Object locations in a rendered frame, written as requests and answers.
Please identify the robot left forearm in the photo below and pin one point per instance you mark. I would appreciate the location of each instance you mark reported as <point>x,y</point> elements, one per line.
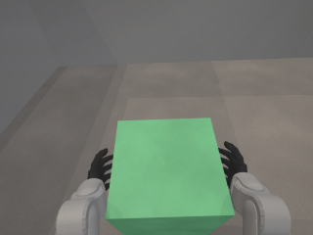
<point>81,214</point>

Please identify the left robot hand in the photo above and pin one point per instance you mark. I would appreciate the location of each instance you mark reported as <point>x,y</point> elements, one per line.
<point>98,168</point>

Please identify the robot right forearm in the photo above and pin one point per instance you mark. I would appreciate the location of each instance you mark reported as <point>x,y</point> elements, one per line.
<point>263,213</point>

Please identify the right robot hand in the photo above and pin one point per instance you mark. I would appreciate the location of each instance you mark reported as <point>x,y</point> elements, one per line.
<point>235,163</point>

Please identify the carton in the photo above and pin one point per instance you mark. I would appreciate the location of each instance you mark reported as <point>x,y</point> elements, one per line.
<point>167,178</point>

